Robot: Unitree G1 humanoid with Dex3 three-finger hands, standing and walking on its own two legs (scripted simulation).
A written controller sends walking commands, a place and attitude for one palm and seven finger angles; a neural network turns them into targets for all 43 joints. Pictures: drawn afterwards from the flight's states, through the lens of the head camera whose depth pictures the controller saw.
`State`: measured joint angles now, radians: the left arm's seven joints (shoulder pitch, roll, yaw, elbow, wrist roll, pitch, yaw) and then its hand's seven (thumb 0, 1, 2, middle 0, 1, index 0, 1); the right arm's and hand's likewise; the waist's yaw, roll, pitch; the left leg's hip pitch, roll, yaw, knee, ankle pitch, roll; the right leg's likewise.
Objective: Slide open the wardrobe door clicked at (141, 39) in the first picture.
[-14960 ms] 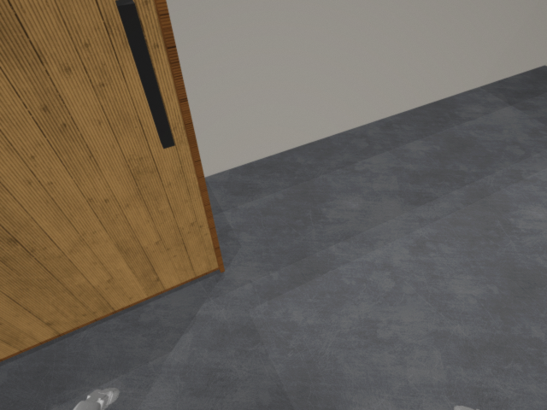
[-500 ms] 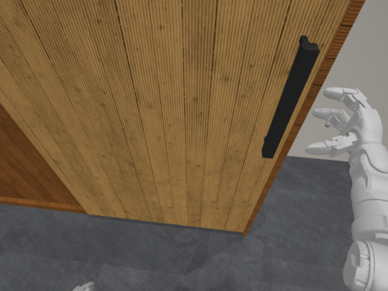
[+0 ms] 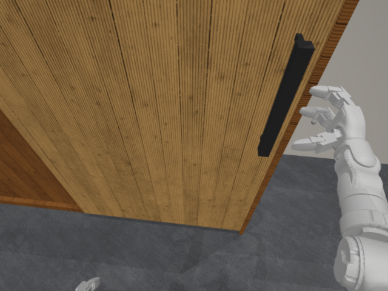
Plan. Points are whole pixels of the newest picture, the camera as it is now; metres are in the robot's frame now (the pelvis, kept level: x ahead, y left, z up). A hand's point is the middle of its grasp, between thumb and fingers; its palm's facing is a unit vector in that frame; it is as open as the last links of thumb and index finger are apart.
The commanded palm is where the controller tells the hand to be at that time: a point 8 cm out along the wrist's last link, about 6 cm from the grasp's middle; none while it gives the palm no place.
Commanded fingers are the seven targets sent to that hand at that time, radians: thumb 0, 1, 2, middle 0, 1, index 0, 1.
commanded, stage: feel for the door with the fingertips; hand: right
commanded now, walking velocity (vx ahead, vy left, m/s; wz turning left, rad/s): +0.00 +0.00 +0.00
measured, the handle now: (278, 104) +0.50 -0.13 +0.13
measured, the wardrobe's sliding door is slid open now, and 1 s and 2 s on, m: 0.00 0.00 0.00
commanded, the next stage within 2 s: slide the fingers in behind the handle in 0.98 s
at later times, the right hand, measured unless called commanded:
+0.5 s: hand (290, 118) +0.45 -0.14 +0.14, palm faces +0.02 +1.00 +0.02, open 14.0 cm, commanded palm +0.42 -0.20 +0.14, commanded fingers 0.00 0.50 -0.30 0.30 1.20 0.30 1.20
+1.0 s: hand (299, 114) +0.45 -0.16 +0.15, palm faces +0.02 +1.00 +0.01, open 13.9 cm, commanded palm +0.43 -0.21 +0.14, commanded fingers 0.00 0.50 -0.30 0.30 1.20 0.30 1.20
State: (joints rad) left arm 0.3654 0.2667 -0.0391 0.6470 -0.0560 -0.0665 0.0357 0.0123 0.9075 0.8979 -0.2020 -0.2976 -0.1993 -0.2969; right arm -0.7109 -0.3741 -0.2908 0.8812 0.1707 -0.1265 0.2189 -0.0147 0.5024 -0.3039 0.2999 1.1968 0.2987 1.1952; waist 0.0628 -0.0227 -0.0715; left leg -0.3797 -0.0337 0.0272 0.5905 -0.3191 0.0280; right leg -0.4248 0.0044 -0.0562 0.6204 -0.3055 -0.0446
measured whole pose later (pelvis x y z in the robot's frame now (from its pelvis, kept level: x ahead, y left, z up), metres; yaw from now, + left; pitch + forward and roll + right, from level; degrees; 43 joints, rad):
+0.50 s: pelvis +0.00 +0.01 +0.00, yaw +0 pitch +6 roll +0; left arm 0.34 0.26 -0.04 0.66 -0.05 -0.07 0.03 0.01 0.91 0.90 -0.20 -0.30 -0.20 -0.30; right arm -0.74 -0.30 -0.26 0.89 0.15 -0.11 0.13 -0.01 0.50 -0.30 0.30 1.20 0.30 1.20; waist 0.07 -0.02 -0.07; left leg -0.38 -0.04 0.03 0.59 -0.32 0.04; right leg -0.42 0.00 -0.05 0.61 -0.30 -0.03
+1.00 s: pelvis -0.01 +0.01 +0.00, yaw -1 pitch +7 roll +1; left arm 0.36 0.28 -0.03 0.68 -0.05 -0.07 0.03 0.01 0.91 0.90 -0.20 -0.30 -0.20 -0.30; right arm -0.83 -0.36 -0.27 1.01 0.15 -0.17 0.18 -0.01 0.50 -0.30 0.32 1.22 0.32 1.21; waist 0.07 -0.02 -0.06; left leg -0.41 -0.04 0.04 0.60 -0.31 0.04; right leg -0.46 0.00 -0.04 0.63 -0.29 -0.03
